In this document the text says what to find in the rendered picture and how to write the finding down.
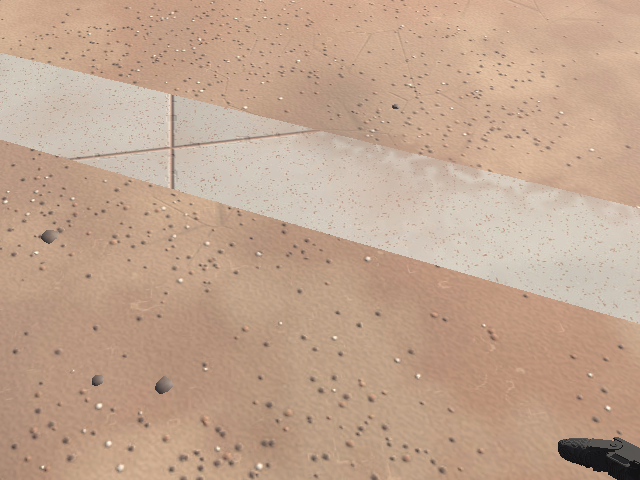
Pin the right robot hand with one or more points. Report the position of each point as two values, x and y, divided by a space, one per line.
619 458

